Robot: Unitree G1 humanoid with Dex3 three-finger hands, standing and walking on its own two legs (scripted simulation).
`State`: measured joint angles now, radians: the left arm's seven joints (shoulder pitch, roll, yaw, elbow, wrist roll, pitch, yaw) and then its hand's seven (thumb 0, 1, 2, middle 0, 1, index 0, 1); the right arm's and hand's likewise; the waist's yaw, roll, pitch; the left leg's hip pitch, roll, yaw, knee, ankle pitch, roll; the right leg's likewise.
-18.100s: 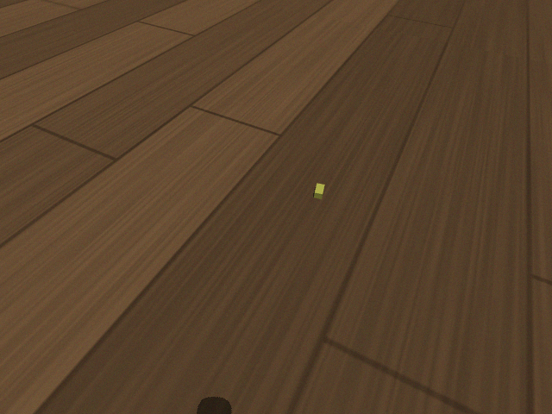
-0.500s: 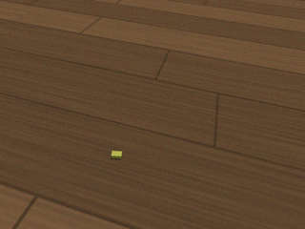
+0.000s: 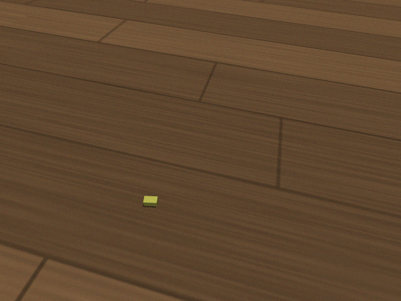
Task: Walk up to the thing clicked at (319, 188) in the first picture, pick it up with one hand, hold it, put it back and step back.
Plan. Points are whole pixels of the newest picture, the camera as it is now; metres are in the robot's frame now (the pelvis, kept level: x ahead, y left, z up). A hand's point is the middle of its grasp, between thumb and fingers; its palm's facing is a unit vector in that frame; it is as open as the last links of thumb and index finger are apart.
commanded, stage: stand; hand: left
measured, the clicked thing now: (150, 201) +0.79 +0.27 -0.76
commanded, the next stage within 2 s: walk up in 0.38 s
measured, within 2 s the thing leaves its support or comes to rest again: neither
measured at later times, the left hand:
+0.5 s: hand out of the picture +0.08 +0.26 -0.16, palm faces +0.00 -0.94 -0.34, open 7.4 cm
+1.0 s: hand (73, 264) +0.25 +0.30 -0.15, palm faces -0.10 -0.92 -0.37, open 7.4 cm
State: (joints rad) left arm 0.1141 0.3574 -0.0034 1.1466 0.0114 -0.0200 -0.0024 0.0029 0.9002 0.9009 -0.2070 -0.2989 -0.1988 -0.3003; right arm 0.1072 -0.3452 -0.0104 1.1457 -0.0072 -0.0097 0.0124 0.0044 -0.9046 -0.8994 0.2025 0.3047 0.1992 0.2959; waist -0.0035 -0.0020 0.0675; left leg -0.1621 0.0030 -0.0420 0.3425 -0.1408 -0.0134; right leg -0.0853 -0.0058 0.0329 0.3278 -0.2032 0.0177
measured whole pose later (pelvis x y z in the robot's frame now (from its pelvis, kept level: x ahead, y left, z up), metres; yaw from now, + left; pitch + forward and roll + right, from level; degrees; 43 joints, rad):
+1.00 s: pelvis +0.16 +0.03 -0.02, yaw -1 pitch -4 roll +1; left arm 0.24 0.41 0.06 0.91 0.02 -0.03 -0.07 0.00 0.90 0.90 -0.21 -0.30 -0.20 -0.30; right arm 0.37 -0.39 -0.06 0.88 -0.01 -0.05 0.05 0.00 -0.90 -0.90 0.20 0.31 0.20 0.30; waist -0.03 -0.01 0.10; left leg -0.04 0.00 0.08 0.49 -0.38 0.02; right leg -0.40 -0.05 -0.01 0.62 -0.20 -0.03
